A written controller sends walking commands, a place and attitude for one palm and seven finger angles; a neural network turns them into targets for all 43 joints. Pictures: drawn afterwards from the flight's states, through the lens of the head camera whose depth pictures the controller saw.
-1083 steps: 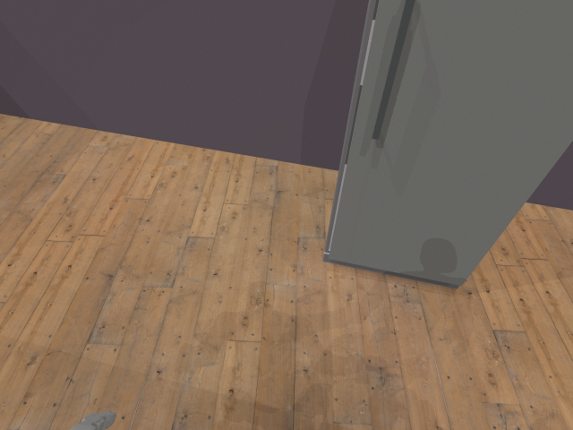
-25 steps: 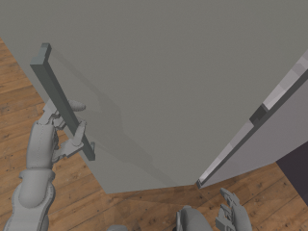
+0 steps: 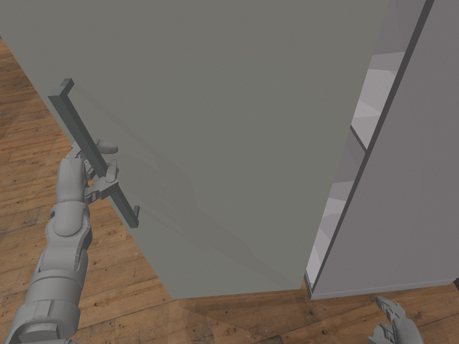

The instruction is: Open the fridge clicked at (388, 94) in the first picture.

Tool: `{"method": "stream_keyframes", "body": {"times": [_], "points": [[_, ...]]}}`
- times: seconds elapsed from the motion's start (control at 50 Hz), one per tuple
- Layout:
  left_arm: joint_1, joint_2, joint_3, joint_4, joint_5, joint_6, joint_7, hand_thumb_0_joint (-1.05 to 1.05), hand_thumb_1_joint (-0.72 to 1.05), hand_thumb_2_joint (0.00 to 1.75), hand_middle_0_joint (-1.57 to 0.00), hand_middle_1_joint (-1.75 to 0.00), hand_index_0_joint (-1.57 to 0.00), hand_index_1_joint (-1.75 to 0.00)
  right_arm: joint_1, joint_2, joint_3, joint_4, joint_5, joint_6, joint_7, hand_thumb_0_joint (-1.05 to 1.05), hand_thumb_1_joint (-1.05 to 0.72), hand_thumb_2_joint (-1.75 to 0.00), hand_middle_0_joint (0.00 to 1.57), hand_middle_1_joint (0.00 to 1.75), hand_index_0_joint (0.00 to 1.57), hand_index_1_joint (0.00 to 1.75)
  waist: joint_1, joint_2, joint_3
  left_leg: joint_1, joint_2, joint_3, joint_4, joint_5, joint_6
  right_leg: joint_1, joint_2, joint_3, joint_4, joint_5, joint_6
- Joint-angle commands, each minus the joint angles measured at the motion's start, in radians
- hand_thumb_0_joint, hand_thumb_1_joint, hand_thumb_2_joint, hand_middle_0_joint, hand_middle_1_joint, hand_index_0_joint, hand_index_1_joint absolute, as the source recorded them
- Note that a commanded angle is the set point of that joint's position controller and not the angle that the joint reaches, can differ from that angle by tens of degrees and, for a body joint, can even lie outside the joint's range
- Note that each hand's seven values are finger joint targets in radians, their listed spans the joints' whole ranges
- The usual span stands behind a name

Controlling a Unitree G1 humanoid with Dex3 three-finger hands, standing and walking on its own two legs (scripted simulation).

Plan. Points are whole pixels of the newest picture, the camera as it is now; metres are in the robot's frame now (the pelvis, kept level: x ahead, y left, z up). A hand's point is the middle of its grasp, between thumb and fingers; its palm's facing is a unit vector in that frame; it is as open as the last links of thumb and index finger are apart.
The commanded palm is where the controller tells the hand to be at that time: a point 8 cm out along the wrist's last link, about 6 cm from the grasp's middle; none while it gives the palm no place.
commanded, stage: stop walking and hold the door back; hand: left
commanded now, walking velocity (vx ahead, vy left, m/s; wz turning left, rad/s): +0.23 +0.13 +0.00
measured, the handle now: (107, 167) +0.40 +0.25 +0.11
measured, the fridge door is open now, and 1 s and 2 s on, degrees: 88 79 82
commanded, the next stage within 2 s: loosen the grip on the handle in 1.12 s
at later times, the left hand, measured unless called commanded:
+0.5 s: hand (116, 156) +0.41 +0.23 +0.13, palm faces +0.26 -0.93 -0.28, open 5.3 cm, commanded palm +0.38 +0.31 +0.10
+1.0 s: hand (116, 156) +0.42 +0.24 +0.12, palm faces +0.21 -0.94 -0.26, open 5.9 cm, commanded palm +0.38 +0.31 +0.10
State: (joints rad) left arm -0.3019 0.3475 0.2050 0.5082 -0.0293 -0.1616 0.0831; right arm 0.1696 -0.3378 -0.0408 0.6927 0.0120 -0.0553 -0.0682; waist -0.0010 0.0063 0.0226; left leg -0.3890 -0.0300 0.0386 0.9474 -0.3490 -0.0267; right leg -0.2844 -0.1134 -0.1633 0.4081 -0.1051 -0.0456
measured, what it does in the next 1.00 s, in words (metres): steps on the spot: left foot, then right foot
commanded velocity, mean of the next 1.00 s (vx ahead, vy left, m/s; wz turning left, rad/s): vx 0.10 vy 0.02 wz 0.00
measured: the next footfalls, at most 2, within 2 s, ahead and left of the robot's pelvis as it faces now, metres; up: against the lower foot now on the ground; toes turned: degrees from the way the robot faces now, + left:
left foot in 0.22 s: -0.03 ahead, +0.14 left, +0.00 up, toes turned +3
right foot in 0.48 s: -0.01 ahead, -0.09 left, +0.00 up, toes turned -12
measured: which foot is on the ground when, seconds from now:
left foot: up 0.00-0.20, down 0.22-0.48, up 0.50-0.76, down 0.78-1.00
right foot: down 0.00-0.22, up 0.24-0.46, down 0.48-1.00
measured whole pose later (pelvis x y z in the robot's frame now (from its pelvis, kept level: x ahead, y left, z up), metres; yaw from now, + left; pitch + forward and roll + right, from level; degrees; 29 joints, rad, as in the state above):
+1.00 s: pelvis -0.02 +0.03 -0.02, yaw -8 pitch +1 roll -1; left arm -0.46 0.49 0.37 0.55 0.00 -0.20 0.01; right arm 0.23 -0.22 0.04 0.62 0.01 -0.10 -0.06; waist -0.06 -0.03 0.07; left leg -0.36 0.08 0.11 0.59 -0.24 0.00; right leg -0.25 -0.01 -0.06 0.54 -0.27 0.01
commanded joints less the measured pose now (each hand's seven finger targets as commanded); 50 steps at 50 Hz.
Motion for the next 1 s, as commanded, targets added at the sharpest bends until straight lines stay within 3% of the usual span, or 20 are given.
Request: {"method": "stream_keyframes", "body": {"times": [0.0, 0.1, 0.14, 0.16, 0.18, 0.2, 0.22, 0.26, 0.28, 0.32, 0.4, 0.42, 0.46, 0.5, 0.62, 0.72, 0.82, 0.84, 0.9, 0.98], "points": [[-0.560, 0.435, 0.205, -0.074, 0.015, -0.094, 0.050, 0.00, 0.90, 0.90, -0.45, -1.40, -0.45, -1.40, 0.005, -0.067, -0.019, -0.108, 0.004, -0.039, -0.004, 0.00, -0.90, -0.90, 0.20, 0.30, 0.20, 0.30, 0.023, -0.156, -0.235, -0.071, 0.006, 0.029, -0.124, -0.060, 0.022, 0.231, -0.252, 0.356, -0.302, -0.511, 0.008], [-0.727, 0.473, 0.199, 0.050, 0.037, -0.120, 0.041, 0.00, 0.90, 0.90, -0.45, -1.40, -0.45, -1.40, 0.060, -0.066, -0.015, -0.089, 0.008, -0.053, -0.013, 0.00, -0.90, -0.90, 0.20, 0.30, 0.20, 0.30, 0.018, -0.206, -0.317, 0.127, -0.016, 0.113, -0.388, -0.150, 0.061, 0.219, -0.199, 0.312, -0.283, -0.497, -0.023], [-0.762, 0.465, 0.182, 0.088, 0.039, -0.130, 0.027, 0.00, 0.90, 0.90, -0.45, -1.40, -0.45, -1.40, 0.111, -0.077, -0.011, -0.070, 0.002, -0.054, -0.016, 0.00, -0.90, -0.90, 0.20, 0.30, 0.20, 0.30, -0.029, -0.094, -0.334, 0.308, -0.024, 0.135, -0.572, -0.100, 0.083, 0.122, -0.119, 0.218, -0.191, -0.469, 0.019], [-0.789, 0.456, 0.167, 0.126, 0.044, -0.140, 0.013, 0.00, 0.90, 0.90, -0.45, -1.40, -0.45, -1.40, 0.135, -0.086, -0.012, -0.071, -0.002, -0.052, -0.021, 0.00, -0.90, -0.90, 0.20, 0.30, 0.20, 0.30, -0.052, 0.015, -0.306, 0.389, 0.020, 0.065, -0.654, -0.144, 0.119, 0.014, -0.048, 0.168, -0.053, -0.449, 0.055], [-0.859, 0.435, 0.151, 0.112, 0.045, -0.153, 0.001, 0.00, 0.90, 0.90, -0.45, -1.40, -0.45, -1.40, 0.128, -0.122, -0.014, -0.089, -0.005, -0.058, -0.024, 0.00, -0.90, -0.90, 0.20, 0.30, 0.20, 0.30, -0.057, 0.273, -0.246, 0.381, 0.215, -0.242, -0.821, -0.366, 0.192, -0.135, 0.075, 0.046, 0.221, -0.374, 0.105], [-0.937, 0.456, 0.175, 0.126, 0.030, -0.136, 0.009, 0.00, 0.90, 0.90, -0.45, -1.40, -0.45, -1.40, 0.066, -0.113, -0.007, -0.106, 0.001, -0.079, -0.025, 0.00, -0.90, -0.90, 0.20, 0.30, 0.20, 0.30, -0.033, 0.406, -0.160, 0.297, 0.433, -0.498, -0.883, -0.409, 0.292, -0.284, 0.121, 0.069, 0.574, -0.369, 0.089], [-0.988, 0.499, 0.201, 0.107, 0.032, -0.124, 0.015, 0.00, 0.90, 0.90, -0.45, -1.40, -0.45, -1.40, 0.026, -0.083, 0.002, -0.126, 0.011, -0.087, -0.021, 0.00, -0.90, -0.90, 0.20, 0.30, 0.20, 0.30, 0.006, 0.281, -0.099, 0.246, 0.476, -0.542, -0.896, -0.229, 0.314, -0.340, 0.089, 0.177, 0.711, -0.357, 0.059], [-0.923, 0.593, 0.267, 0.226, 0.057, -0.123, 0.003, 0.00, 0.90, 0.90, -0.45, -1.40, -0.45, -1.40, 0.075, -0.105, -0.010, -0.063, 0.023, -0.050, -0.035, 0.00, -0.90, -0.90, 0.20, 0.30, 0.20, 0.30, 0.009, 0.091, -0.216, 0.379, 0.370, -0.359, -0.713, 0.070, 0.270, -0.369, 0.054, 0.186, 0.689, -0.261, 0.071], [-0.917, 0.533, 0.212, 0.341, 0.062, -0.109, -0.021, 0.00, 0.90, 0.90, -0.45, -1.40, -0.45, -1.40, 0.107, -0.124, -0.013, -0.044, 0.027, -0.040, -0.035, 0.00, -0.90, -0.90, 0.20, 0.30, 0.20, 0.30, 0.004, 0.055, -0.231, 0.367, 0.334, -0.273, -0.668, 0.068, 0.249, -0.324, 0.055, 0.170, 0.610, -0.235, 0.073], [-0.941, 0.476, 0.148, 0.390, 0.053, -0.081, -0.043, 0.00, 0.90, 0.90, -0.45, -1.40, -0.45, -1.40, 0.128, -0.121, 0.001, -0.043, 0.033, -0.034, -0.047, 0.00, -0.90, -0.90, 0.20, 0.30, 0.20, 0.30, 0.003, 0.138, -0.205, 0.296, 0.277, -0.140, -0.633, 0.106, 0.210, -0.178, 0.072, 0.101, 0.426, -0.241, 0.078], [-0.992, 0.527, 0.156, 0.470, 0.056, -0.076, -0.048, 0.00, 0.90, 0.90, -0.45, -1.40, -0.45, -1.40, 0.146, -0.139, 0.011, -0.013, 0.026, -0.042, -0.059, 0.00, -0.90, -0.90, 0.20, 0.30, 0.20, 0.30, 0.002, 0.208, -0.206, 0.116, 0.257, -0.079, -0.487, 0.118, 0.140, 0.148, 0.115, 0.050, 0.121, -0.253, 0.074], [-0.967, 0.542, 0.160, 0.487, 0.061, -0.074, -0.046, 0.00, 0.90, 0.90, -0.45, -1.40, -0.45, -1.40, 0.148, -0.138, 0.010, -0.013, 0.029, -0.045, -0.057, 0.00, -0.90, -0.90, 0.20, 0.30, 0.20, 0.30, -0.003, 0.153, -0.196, -0.006, 0.213, -0.042, -0.387, 0.109, 0.112, 0.283, 0.087, 0.099, 0.044, -0.245, 0.052], [-0.912, 0.672, 0.268, 0.499, 0.067, -0.062, -0.036, 0.00, 0.90, 0.90, -0.45, -1.40, -0.45, -1.40, 0.137, -0.102, -0.016, -0.028, 0.036, -0.045, -0.053, 0.00, -0.90, -0.90, 0.20, 0.30, 0.20, 0.30, 0.009, -0.325, -0.245, -0.332, 0.064, 0.013, 0.117, -0.177, 0.034, 0.468, -0.292, 0.693, -0.134, -0.132, -0.141], [-0.885, 0.698, 0.304, 0.494, 0.081, -0.035, -0.030, 0.00, 0.90, 0.90, -0.45, -1.40, -0.45, -1.40, 0.167, -0.117, -0.019, 0.009, 0.034, -0.069, -0.042, 0.00, -0.90, -0.90, 0.20, 0.30, 0.20, 0.30, -0.017, -0.155, -0.258, -0.304, 0.123, -0.129, 0.231, -0.174, 0.026, 0.364, -0.313, 0.567, -0.099, -0.100, -0.141], [-0.770, 0.697, 0.357, 0.484, 0.030, -0.050, -0.045, 0.00, 0.90, 0.90, -0.45, -1.40, -0.45, -1.40, 0.113, -0.114, 0.025, 0.002, 0.023, -0.074, -0.041, 0.00, -0.90, -0.90, 0.20, 0.30, 0.20, 0.30, -0.011, -0.165, -0.196, -0.060, 0.095, 0.008, -0.093, 0.021, 0.021, 0.185, -0.153, 0.229, -0.043, 0.130, -0.054], [-0.675, 0.617, 0.329, 0.310, 0.024, -0.068, -0.040, 0.00, 0.90, 0.90, -0.45, -1.40, -0.45, -1.40, 0.112, -0.115, 0.001, -0.057, 0.017, -0.079, -0.045, 0.00, -0.90, -0.90, 0.20, 0.30, 0.20, 0.30, -0.020, -0.089, -0.232, 0.187, 0.061, 0.057, -0.395, 0.260, 0.002, 0.159, -0.091, 0.172, 0.020, 0.190, -0.005], [-0.464, 0.412, 0.225, 0.068, 0.009, -0.083, -0.052, 0.00, 0.90, 0.90, -0.45, -1.40, -0.45, -1.40, 0.066, -0.114, -0.013, -0.143, 0.021, -0.069, -0.025, 0.00, -0.90, -0.90, 0.20, 0.30, 0.20, 0.30, -0.013, 0.208, -0.201, 0.277, 0.278, -0.206, -0.542, 0.705, 0.127, -0.007, 0.123, 0.098, 0.252, -0.150, 0.068], [-0.446, 0.462, 0.260, -0.019, 0.025, -0.093, -0.049, 0.00, 0.90, 0.90, -0.45, -1.40, -0.45, -1.40, 0.068, -0.104, -0.011, -0.143, 0.005, -0.069, -0.016, 0.00, -0.90, -0.90, 0.20, 0.30, 0.20, 0.30, -0.012, 0.289, -0.227, 0.299, 0.318, -0.253, -0.568, 0.787, 0.148, -0.035, 0.120, 0.100, 0.319, -0.312, 0.069], [-0.445, 0.451, 0.260, -0.158, 0.037, -0.109, -0.038, 0.00, 0.90, 0.90, -0.45, -1.40, -0.45, -1.40, 0.071, -0.097, -0.011, -0.151, 0.000, -0.079, -0.011, 0.00, -0.90, -0.90, 0.20, 0.30, 0.20, 0.30, -0.003, 0.255, -0.262, 0.273, 0.294, -0.152, -0.486, 0.677, 0.135, 0.025, 0.103, 0.102, 0.210, -0.330, 0.060], [-0.352, 0.490, 0.298, -0.215, 0.034, -0.087, -0.020, 0.00, 0.90, 0.90, -0.45, -1.40, -0.45, -1.40, 0.063, -0.083, -0.004, -0.178, 0.008, -0.064, -0.023, 0.00, -0.90, -0.90, 0.20, 0.30, 0.20, 0.30, -0.020, 0.088, -0.345, 0.142, 0.151, 0.005, -0.324, 0.433, 0.023, 0.242, -0.041, 0.239, 0.046, 0.269, 0.012]]}}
